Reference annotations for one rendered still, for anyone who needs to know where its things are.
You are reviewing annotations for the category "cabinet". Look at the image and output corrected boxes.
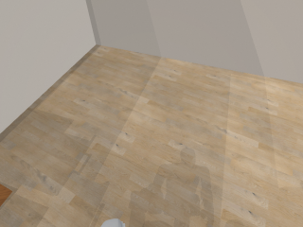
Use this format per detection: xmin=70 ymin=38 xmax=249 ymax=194
xmin=0 ymin=184 xmax=12 ymax=206

